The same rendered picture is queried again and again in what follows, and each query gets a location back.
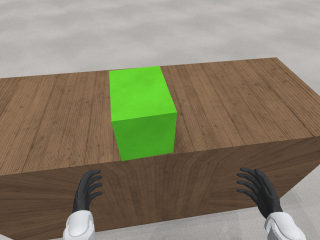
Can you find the pedestal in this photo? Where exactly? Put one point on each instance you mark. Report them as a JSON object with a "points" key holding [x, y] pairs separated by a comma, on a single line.
{"points": [[54, 128]]}

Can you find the robot left forearm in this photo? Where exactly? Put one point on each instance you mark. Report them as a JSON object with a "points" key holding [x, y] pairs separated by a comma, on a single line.
{"points": [[80, 226]]}

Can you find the carton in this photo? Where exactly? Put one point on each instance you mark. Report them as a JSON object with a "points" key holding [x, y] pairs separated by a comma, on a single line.
{"points": [[143, 114]]}

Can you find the robot right forearm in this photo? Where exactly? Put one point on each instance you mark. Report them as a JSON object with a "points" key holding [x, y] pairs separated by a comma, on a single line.
{"points": [[281, 226]]}

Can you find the right robot hand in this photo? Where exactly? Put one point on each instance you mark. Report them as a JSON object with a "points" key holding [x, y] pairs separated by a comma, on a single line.
{"points": [[263, 192]]}

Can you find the left robot hand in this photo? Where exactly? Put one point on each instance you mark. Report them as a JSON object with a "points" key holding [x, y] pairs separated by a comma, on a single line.
{"points": [[83, 197]]}

